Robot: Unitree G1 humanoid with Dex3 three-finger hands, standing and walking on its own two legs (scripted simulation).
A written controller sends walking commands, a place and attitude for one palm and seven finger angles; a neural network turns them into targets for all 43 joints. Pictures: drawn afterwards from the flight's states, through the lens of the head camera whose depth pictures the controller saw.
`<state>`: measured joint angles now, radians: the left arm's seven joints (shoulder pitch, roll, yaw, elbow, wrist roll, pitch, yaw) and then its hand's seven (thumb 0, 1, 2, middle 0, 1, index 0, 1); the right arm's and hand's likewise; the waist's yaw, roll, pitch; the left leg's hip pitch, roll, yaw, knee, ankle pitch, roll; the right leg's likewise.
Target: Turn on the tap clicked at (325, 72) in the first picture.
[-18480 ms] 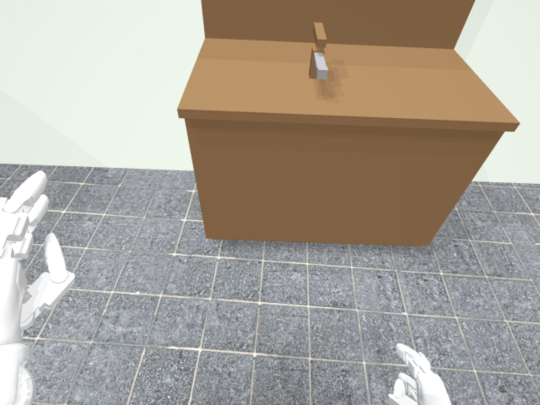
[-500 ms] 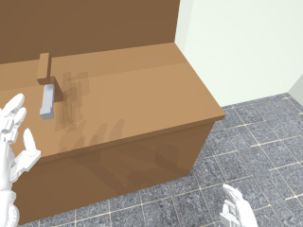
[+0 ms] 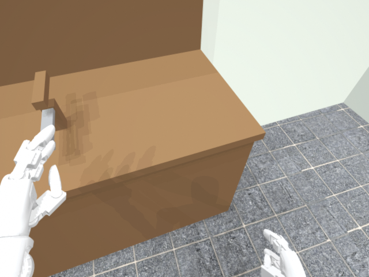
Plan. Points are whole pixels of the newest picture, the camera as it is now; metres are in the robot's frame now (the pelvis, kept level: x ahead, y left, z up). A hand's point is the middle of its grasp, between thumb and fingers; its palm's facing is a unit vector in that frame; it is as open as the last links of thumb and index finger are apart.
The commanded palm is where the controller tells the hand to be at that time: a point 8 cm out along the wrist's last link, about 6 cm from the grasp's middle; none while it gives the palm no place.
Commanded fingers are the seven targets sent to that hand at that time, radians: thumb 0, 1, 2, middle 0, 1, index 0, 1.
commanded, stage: come to a stop and stand still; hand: left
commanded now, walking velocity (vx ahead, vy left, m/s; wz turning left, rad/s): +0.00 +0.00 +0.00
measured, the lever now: (46, 144) +0.38 +0.36 +0.05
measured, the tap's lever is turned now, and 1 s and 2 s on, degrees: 0 0 0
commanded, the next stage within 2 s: look again from close up in 0.52 s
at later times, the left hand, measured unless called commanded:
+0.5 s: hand (41, 187) +0.23 +0.25 +0.14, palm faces +0.39 -0.85 -0.35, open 7.4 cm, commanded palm +0.17 +0.28 +0.18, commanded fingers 0.00 0.90 0.90 -0.20 -0.30 -0.20 -0.30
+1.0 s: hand (28, 185) +0.22 +0.27 +0.15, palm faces +0.41 -0.85 -0.33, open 7.4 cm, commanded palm +0.16 +0.30 +0.18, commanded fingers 0.00 0.90 0.90 -0.20 -0.30 -0.20 -0.30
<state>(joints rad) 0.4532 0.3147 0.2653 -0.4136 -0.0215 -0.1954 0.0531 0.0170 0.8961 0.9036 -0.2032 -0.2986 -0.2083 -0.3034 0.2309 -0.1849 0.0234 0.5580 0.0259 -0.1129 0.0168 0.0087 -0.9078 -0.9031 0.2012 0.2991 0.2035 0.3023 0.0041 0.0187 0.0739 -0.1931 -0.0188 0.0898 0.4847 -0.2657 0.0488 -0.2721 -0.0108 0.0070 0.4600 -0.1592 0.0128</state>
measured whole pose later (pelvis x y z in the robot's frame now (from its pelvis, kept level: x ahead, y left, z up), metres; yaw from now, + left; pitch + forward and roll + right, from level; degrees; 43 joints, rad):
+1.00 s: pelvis +0.01 +0.02 +0.00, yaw +1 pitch -2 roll -1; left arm 0.39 0.35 0.32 -0.44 -0.03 -0.17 0.11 0.02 0.89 0.90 -0.21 -0.30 -0.21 -0.30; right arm 0.22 -0.18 0.03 0.57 0.01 -0.10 -0.03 0.01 -0.91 -0.90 0.20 0.30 0.20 0.30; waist 0.04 -0.04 0.07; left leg -0.16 -0.03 0.07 0.45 -0.26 0.07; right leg -0.20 -0.02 -0.01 0.38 -0.13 0.03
